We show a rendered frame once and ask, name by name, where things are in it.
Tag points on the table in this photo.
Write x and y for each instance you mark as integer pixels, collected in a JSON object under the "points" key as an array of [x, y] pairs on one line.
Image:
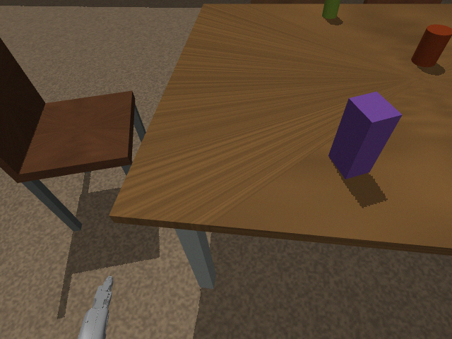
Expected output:
{"points": [[239, 142]]}

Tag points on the left robot hand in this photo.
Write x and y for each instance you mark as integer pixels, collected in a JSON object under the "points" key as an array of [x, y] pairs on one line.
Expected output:
{"points": [[94, 324]]}

